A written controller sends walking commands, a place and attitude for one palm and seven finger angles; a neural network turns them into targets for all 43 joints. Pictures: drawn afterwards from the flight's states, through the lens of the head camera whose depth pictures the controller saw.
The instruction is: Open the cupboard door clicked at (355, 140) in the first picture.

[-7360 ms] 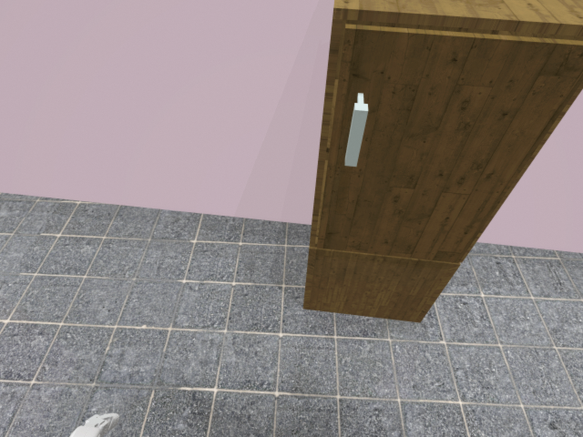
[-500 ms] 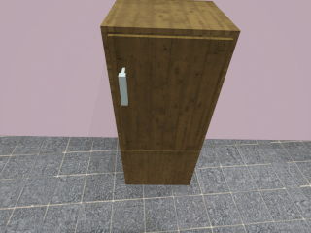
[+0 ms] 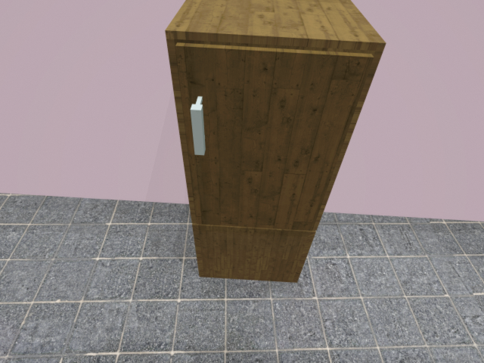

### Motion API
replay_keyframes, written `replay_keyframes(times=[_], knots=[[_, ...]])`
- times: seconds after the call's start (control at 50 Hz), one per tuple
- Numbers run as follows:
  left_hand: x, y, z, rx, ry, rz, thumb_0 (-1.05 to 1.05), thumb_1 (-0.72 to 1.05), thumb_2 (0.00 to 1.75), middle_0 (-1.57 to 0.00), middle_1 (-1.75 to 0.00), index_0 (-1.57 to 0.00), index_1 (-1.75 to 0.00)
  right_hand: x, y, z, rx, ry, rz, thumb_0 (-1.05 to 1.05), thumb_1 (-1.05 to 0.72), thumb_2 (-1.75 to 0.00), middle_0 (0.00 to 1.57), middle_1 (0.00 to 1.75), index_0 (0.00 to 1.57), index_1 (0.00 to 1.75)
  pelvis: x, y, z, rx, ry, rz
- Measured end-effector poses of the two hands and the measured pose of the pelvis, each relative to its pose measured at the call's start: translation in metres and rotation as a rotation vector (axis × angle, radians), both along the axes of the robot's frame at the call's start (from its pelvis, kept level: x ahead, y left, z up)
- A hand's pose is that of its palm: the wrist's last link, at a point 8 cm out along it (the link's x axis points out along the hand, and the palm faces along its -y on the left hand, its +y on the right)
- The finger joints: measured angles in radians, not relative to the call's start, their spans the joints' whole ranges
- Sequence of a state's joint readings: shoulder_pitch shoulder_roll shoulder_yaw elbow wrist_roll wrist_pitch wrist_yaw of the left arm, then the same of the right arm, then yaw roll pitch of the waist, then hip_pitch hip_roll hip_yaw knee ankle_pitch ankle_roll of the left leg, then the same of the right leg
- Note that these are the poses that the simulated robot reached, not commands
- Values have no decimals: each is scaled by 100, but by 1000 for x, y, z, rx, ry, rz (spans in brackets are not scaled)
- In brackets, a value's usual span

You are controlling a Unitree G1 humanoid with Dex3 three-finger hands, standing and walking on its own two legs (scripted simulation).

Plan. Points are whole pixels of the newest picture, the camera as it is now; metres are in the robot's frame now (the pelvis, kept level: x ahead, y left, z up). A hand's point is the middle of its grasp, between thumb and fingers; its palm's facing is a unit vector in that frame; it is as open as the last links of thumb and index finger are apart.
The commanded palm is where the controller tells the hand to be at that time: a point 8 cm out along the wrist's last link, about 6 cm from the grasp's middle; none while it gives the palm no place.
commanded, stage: look again from close up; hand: left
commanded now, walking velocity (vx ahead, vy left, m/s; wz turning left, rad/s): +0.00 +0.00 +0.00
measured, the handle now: (199, 125) +0.60 +0.14 +0.08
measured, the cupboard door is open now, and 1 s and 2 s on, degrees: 0 0 0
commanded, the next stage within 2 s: shuffle to correct the standing spot in 0.38 s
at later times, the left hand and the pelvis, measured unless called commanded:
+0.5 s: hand out of the picture +0.04 +0.19 -0.17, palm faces +0.02 -0.97 -0.24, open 7.4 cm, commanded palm none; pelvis +0.01 -0.01 +0.00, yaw +1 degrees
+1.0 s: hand out of the picture +0.05 +0.13 -0.17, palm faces +0.04 -0.98 -0.17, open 7.4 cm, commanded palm none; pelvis +0.06 -0.03 +0.00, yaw +0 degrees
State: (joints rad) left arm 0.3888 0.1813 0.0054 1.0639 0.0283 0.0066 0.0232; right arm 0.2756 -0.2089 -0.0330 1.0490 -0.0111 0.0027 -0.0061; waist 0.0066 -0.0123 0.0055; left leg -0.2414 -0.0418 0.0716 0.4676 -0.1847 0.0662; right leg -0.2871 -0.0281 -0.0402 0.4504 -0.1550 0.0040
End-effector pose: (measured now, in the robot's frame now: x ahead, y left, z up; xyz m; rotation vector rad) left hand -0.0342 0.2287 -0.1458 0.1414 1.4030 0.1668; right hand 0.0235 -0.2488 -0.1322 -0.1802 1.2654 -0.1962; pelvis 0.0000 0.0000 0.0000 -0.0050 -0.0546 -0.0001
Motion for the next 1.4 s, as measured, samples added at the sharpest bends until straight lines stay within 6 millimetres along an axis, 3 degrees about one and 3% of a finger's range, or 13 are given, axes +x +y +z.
replay_keyframes(times=[0.34,0.54,0.64,0.84,0.94,1.14,1.3,1.4], knots=[[49,7,7,43,-100,-29,1,91,89,-20,-30,-20,-30,-11,-8,-3,11,58,-4,0,-91,-89,20,30,20,30,6,-10,2,4,9,12],[67,8,9,50,-98,-35,1,91,89,-20,-30,-20,-30,-7,-14,-1,2,89,-5,0,-91,-89,20,30,20,30,17,-13,4,8,19,15],[66,-5,7,25,-59,-24,1,91,89,-20,-30,-20,-30,0,-7,-1,19,105,-11,0,-91,-89,20,30,20,30,30,-14,5,5,29,11],[61,-49,3,-48,27,6,1,91,89,-20,-30,-20,-30,25,13,-9,88,125,-17,0,-91,-89,20,30,20,30,59,-24,6,6,32,8],[70,-57,3,-44,20,13,1,91,89,-20,-30,-20,-30,36,7,-10,77,124,-23,2,-93,-89,20,30,20,30,61,-27,5,8,35,8],[91,-27,-3,13,-61,-9,1,91,89,-20,-30,-20,-30,40,-1,-11,40,66,-36,1,-92,-89,20,30,20,30,42,-22,-3,-2,15,6],[110,8,5,51,-191,-56,1,91,89,-20,-30,-20,-30,37,16,-9,45,-57,-7,1,-91,-89,20,30,19,30,27,-3,-7,5,-7,3],[104,21,13,73,-219,-57,1,91,89,-20,-30,-20,-30,37,23,-10,57,-80,20,1,-92,-89,20,30,20,30,19,3,-6,12,-6,5]])
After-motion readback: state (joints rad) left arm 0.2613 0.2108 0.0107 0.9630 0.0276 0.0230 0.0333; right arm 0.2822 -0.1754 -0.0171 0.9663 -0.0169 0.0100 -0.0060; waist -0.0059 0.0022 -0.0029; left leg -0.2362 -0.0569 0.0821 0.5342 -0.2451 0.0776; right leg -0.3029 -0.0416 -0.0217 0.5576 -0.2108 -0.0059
